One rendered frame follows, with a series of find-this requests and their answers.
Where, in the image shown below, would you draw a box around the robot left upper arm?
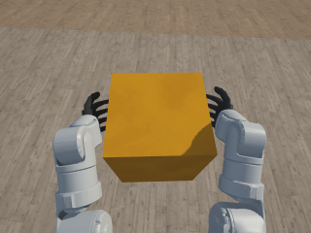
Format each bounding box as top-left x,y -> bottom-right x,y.
56,210 -> 113,233

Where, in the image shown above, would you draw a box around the carton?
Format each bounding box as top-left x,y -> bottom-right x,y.
102,72 -> 218,183

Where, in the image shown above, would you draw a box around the right robot hand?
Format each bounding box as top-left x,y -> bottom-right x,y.
206,86 -> 233,128

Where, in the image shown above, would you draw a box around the robot right upper arm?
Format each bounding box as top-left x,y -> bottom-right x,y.
208,201 -> 266,233

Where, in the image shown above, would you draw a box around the robot left forearm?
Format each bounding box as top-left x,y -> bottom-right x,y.
52,115 -> 103,233

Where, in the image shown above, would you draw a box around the robot right forearm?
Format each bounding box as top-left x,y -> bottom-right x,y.
215,109 -> 266,231

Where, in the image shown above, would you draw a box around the left robot hand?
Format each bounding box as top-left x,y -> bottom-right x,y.
82,91 -> 109,132

